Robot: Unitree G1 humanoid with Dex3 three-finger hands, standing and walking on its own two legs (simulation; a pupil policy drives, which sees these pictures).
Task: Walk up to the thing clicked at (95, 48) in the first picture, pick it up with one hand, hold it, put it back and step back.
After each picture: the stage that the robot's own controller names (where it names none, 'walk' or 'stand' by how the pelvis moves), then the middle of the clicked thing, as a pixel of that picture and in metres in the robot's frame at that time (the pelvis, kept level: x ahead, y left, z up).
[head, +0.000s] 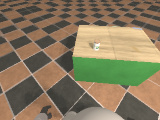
stand; (96, 45) +0.82 -0.05 -0.11
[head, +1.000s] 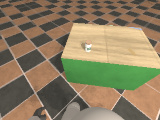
rise first; (88, 46) +0.73 +0.08 -0.08
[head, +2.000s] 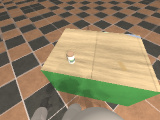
rise first; (71, 57) +0.55 +0.21 -0.09
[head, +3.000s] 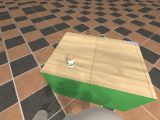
stand; (70, 61) +0.54 +0.19 -0.11
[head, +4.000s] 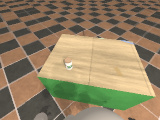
stand; (68, 63) +0.51 +0.21 -0.11
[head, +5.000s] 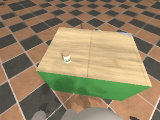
stand; (66, 57) +0.55 +0.24 -0.11
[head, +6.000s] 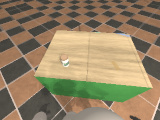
stand; (65, 60) +0.51 +0.25 -0.11
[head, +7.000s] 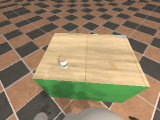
stand; (63, 62) +0.51 +0.26 -0.11
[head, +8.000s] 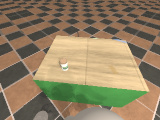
stand; (64, 64) +0.51 +0.25 -0.11
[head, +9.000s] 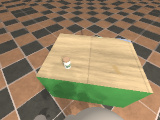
stand; (67, 62) +0.52 +0.23 -0.11
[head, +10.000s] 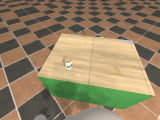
stand; (68, 63) +0.52 +0.22 -0.11
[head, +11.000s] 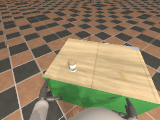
rise first; (72, 66) +0.52 +0.20 -0.11
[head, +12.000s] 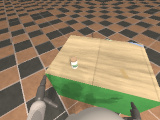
go down; (74, 62) +0.54 +0.19 -0.11
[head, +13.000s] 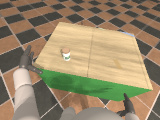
go down; (66, 54) +0.56 +0.18 -0.08
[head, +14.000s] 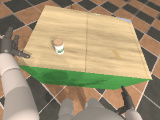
go down; (59, 46) +0.54 +0.19 -0.03
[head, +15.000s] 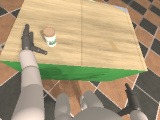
close in; (50, 37) +0.56 +0.20 +0.00
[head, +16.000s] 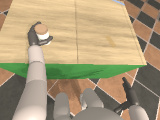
close; (43, 35) +0.57 +0.20 +0.02
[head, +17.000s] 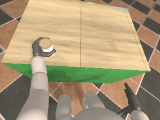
lift; (47, 48) +0.49 +0.21 +0.01
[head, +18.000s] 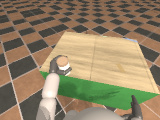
lift; (64, 66) +0.33 +0.17 +0.12
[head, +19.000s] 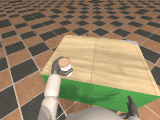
hold; (65, 67) +0.33 +0.16 +0.11
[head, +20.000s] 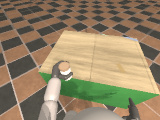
hold; (65, 71) +0.32 +0.17 +0.07
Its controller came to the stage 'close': yes
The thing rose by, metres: 0.21
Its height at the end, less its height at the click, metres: +0.18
